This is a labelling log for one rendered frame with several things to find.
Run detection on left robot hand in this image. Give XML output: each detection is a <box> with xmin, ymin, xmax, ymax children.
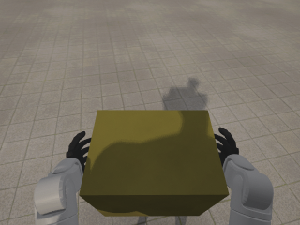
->
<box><xmin>66</xmin><ymin>131</ymin><xmax>92</xmax><ymax>173</ymax></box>

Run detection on robot right forearm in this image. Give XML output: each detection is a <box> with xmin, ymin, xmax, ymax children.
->
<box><xmin>222</xmin><ymin>154</ymin><xmax>274</xmax><ymax>225</ymax></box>

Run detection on right robot hand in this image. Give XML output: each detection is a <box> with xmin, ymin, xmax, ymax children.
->
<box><xmin>214</xmin><ymin>127</ymin><xmax>239</xmax><ymax>168</ymax></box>

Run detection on carton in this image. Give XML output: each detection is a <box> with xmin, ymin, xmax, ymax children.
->
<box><xmin>79</xmin><ymin>110</ymin><xmax>230</xmax><ymax>217</ymax></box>

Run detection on robot left forearm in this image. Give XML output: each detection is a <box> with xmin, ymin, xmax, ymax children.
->
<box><xmin>34</xmin><ymin>157</ymin><xmax>83</xmax><ymax>225</ymax></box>

